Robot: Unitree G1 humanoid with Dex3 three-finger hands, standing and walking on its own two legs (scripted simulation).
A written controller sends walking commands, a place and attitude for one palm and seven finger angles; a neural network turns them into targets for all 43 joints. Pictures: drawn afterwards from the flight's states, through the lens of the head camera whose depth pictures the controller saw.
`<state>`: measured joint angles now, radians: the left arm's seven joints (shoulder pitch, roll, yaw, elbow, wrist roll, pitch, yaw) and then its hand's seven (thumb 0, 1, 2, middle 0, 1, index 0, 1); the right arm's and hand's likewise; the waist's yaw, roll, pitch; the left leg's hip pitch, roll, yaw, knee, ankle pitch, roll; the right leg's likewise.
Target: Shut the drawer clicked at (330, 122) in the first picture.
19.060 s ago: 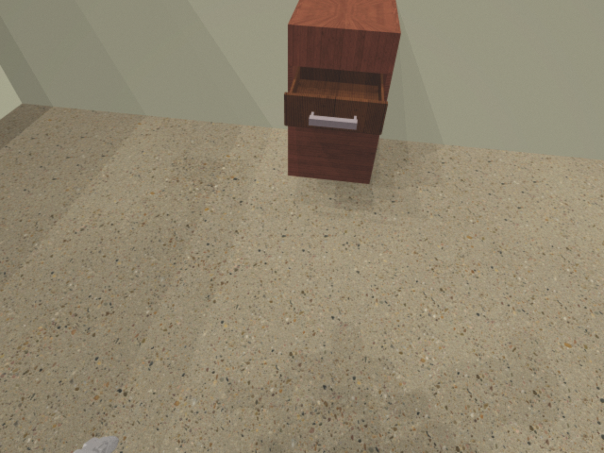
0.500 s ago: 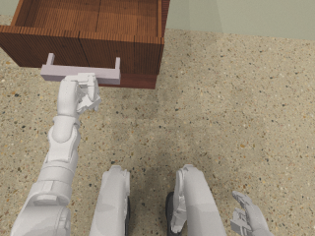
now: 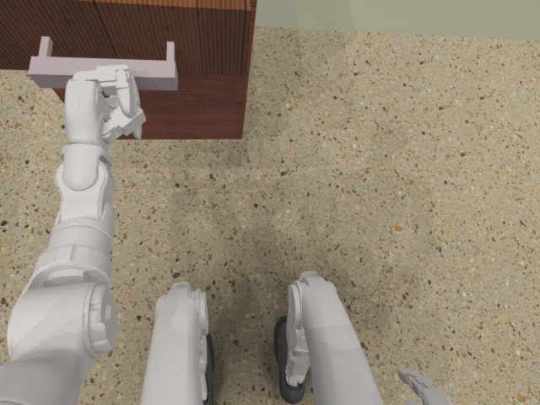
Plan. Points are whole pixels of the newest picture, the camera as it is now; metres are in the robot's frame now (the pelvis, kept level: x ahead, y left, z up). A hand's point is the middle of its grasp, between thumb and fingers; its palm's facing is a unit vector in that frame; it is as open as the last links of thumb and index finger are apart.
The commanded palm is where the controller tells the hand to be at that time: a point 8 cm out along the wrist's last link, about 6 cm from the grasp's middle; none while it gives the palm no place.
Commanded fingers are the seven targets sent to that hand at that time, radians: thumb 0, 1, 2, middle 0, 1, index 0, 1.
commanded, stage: push the drawer shut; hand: left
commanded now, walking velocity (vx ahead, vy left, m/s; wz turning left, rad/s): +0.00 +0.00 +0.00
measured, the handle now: (109, 60) +0.59 +0.20 +0.01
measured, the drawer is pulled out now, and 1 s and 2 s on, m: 0.13 0.02 0.00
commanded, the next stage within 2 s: pull the fist back off the drawer in 1.24 s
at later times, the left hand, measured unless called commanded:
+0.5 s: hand (138, 79) +0.56 +0.16 +0.01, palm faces +0.02 -1.00 -0.05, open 2.8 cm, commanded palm +0.56 +0.18 +0.01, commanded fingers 0.00 0.90 0.90 -1.40 -1.60 -1.40 -1.60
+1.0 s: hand (138, 41) +0.62 +0.16 +0.01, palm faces +0.03 -1.00 -0.04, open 2.9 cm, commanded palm +0.62 +0.16 +0.01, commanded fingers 0.00 0.90 0.90 -1.40 -1.60 -1.40 -1.60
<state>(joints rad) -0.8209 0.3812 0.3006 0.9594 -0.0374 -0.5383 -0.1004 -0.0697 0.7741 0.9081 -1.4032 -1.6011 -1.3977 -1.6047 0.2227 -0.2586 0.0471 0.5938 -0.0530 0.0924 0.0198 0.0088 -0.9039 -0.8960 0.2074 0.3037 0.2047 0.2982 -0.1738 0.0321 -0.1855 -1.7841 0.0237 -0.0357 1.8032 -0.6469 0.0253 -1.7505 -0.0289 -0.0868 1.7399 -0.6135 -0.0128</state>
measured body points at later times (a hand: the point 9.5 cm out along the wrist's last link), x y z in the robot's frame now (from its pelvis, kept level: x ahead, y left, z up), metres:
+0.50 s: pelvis +0.00 +0.00 -0.01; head +0.22 +0.04 +0.38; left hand +0.55 +0.21 +0.01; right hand +0.05 -0.27 -0.12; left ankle +0.06 +0.11 -0.48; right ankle +0.08 -0.12 -0.48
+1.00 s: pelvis -0.01 +0.01 -0.03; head +0.24 +0.05 +0.34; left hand +0.61 +0.22 +0.01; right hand -0.03 -0.25 -0.12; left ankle +0.06 +0.11 -0.48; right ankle +0.08 -0.12 -0.48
